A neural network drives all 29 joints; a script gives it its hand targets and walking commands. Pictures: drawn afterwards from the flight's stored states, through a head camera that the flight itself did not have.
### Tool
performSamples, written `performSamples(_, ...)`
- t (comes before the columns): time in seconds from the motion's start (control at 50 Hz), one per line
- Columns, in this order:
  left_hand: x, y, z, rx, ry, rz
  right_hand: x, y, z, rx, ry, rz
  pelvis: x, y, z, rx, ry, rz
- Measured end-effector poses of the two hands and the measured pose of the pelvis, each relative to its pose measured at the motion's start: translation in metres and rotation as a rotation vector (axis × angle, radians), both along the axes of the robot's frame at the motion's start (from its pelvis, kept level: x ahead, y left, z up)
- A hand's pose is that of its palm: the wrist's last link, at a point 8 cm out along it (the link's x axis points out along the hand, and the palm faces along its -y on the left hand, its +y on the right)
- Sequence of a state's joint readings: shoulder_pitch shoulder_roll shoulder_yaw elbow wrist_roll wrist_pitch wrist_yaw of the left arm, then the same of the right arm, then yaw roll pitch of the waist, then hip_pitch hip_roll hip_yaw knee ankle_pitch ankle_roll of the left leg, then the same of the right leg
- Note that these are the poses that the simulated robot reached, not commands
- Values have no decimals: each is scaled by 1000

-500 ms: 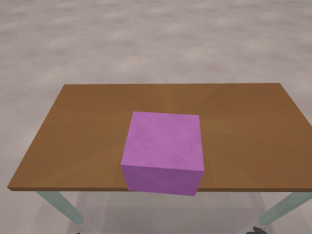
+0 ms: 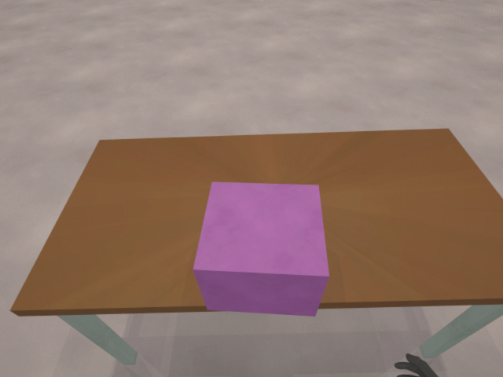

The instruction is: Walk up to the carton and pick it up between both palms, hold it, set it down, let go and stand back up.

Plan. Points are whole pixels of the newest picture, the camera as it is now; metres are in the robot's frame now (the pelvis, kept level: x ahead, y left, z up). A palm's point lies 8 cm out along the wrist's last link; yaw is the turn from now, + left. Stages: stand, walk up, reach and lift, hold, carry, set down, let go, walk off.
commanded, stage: walk up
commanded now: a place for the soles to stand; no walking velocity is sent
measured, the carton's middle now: (262, 247) +0.38 +0.00 -0.07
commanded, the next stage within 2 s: stand in 0.08 s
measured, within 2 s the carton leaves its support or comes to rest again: neither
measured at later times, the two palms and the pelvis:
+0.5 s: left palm (121, 368) +0.17 +0.24 -0.08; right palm out of the picture +0.13 -0.26 -0.09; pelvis -0.02 -0.01 -0.01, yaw -1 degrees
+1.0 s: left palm (112, 364) +0.17 +0.25 -0.06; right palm (409, 375) +0.15 -0.21 -0.06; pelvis +0.01 +0.00 +0.01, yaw -2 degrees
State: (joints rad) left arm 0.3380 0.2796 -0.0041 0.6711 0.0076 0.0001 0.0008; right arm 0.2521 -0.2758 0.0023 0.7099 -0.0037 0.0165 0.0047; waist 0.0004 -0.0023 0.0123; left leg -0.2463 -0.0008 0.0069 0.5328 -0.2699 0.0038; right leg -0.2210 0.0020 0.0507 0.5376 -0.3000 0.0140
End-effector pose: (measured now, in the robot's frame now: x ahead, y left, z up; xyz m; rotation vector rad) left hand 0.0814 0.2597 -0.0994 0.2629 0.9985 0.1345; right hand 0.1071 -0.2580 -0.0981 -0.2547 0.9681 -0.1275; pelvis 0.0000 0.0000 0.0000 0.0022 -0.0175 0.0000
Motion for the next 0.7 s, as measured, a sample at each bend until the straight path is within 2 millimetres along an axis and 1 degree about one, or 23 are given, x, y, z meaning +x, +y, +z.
performSamples(0.26, -2, -2, 0, -1, 3, -17, -23, -4, -3, -1, 34, -31, -5, 0, 1, 1, -5, -15)
performSamples(0.32, -1, -1, -2, 2, 22, -8, -24, -5, -6, -4, 25, -29, -7, 0, -1, 0, -2, -20)
performSamples(0.36, 10, 4, -7, 29, 63, 20, -15, -6, -11, 3, -10, -14, -15, -1, -5, 2, -6, -22)
performSamples(0.4, 31, 6, -7, 45, 54, 33, 0, -4, -13, 15, -58, 2, -22, -3, -10, 7, -12, -22)
performSamples(0.46, 68, -5, 7, 27, -35, 18, 20, -1, -5, 32, -147, 6, -25, -6, -10, 4, -21, -24)
performSamples(0.5, 87, -17, 21, 1, -106, -8, 26, 1, 7, 39, -200, -2, -21, -8, -5, 0, -31, -26)
performSamples(0.52, 94, -23, 27, -14, -134, -20, 27, 1, 13, 41, -222, -9, -18, -10, -2, -1, -37, -26)
performSamples(0.56, 101, -32, 34, -43, -167, -34, 25, -1, 22, 34, -251, -23, -12, -12, 2, -2, -50, -27)
performSamples(0.6, 102, -37, 33, -66, -170, -34, 21, -5, 28, 16, -260, -36, -7, -13, 5, 0, -67, -28)
performSamples(0.66, 96, -36, 27, -83, -144, -17, 15, -6, 33, -7, -255, -47, -5, -15, 7, 3, -94, -34)
performSamples(0.7, 91, -32, 24, -85, -133, -2, 14, -3, 35, -10, -254, -48, -5, -15, 7, 4, -101, -39)
